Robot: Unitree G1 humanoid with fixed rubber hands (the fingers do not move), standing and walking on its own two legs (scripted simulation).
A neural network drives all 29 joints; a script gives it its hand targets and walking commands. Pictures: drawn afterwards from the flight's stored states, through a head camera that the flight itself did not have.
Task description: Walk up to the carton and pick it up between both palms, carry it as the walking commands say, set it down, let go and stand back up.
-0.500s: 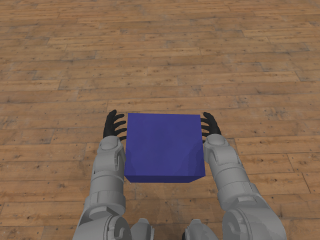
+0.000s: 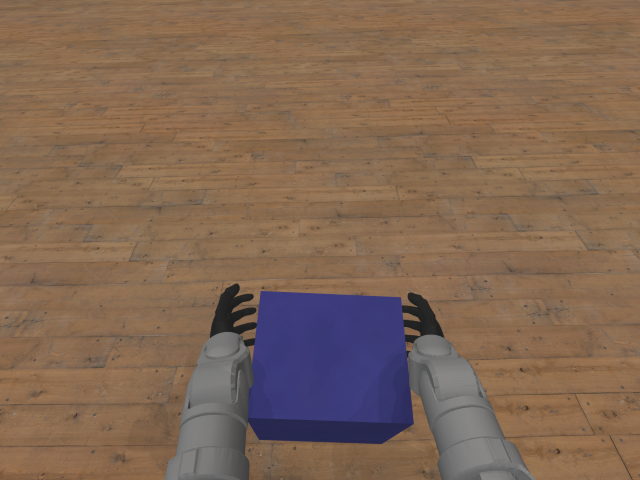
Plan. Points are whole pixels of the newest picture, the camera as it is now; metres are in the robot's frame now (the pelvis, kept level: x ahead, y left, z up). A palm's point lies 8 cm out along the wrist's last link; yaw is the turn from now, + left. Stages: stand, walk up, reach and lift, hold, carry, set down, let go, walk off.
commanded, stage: reach and lift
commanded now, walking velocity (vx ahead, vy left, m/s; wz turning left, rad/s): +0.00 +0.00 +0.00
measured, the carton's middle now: (325, 373) +0.31 +0.03 -0.06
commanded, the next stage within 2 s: hold in 1.60 s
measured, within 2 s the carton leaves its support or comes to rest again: neither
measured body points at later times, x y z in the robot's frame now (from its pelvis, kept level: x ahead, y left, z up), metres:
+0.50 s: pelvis -0.01 +0.00 +0.00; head -0.09 +0.00 +0.44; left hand +0.29 +0.16 +0.06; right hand +0.31 -0.12 +0.05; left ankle +0.03 +0.13 -0.73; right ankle +0.02 -0.11 -0.73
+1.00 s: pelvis -0.03 +0.01 +0.00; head -0.08 +0.01 +0.44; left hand +0.31 +0.14 +0.06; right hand +0.31 -0.13 +0.05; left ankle +0.03 +0.13 -0.73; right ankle +0.02 -0.11 -0.73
